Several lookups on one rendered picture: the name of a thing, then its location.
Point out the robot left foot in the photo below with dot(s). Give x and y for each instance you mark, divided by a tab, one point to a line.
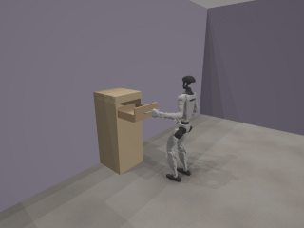
171	177

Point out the robot left upper arm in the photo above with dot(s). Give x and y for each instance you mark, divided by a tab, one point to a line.
181	100

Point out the cabinet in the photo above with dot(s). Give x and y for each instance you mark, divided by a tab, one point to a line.
120	141

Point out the robot left forearm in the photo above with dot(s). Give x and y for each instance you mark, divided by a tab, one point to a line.
169	115

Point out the right robot hand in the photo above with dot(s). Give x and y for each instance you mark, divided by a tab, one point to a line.
178	121

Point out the left robot shin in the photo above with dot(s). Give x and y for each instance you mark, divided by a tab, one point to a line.
172	163

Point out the robot right upper arm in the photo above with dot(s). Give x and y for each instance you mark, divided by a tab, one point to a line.
196	107

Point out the left robot hand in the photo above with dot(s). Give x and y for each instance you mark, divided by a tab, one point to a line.
154	113

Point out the drawer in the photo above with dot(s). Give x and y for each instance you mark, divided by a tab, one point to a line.
135	112

